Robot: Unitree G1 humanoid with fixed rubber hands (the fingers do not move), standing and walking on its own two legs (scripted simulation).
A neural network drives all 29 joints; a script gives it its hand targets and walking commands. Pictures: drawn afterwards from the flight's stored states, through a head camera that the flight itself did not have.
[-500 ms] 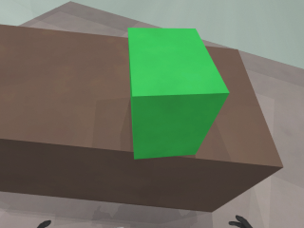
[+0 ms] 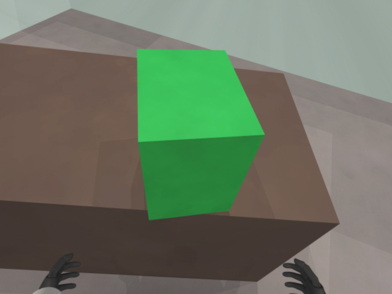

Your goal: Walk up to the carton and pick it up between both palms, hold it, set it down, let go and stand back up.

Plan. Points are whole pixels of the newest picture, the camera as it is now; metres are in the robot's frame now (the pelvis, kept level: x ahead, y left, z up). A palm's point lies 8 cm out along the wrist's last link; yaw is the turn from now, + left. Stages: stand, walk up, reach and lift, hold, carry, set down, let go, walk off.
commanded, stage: reach and lift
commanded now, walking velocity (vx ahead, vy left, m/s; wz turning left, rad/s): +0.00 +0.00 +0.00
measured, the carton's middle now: (186, 136) +0.44 +0.05 +0.07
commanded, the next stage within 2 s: none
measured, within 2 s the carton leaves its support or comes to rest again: neither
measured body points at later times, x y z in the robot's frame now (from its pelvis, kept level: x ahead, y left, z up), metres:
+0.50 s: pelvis -0.01 +0.00 +0.01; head -0.01 +0.02 +0.46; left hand +0.15 +0.25 -0.04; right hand +0.17 -0.22 -0.04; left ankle +0.02 +0.15 -0.74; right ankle -0.01 -0.10 -0.74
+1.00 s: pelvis -0.03 +0.01 +0.01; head -0.03 +0.03 +0.46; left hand +0.17 +0.21 +0.02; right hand +0.19 -0.18 +0.02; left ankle +0.02 +0.15 -0.74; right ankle -0.01 -0.10 -0.74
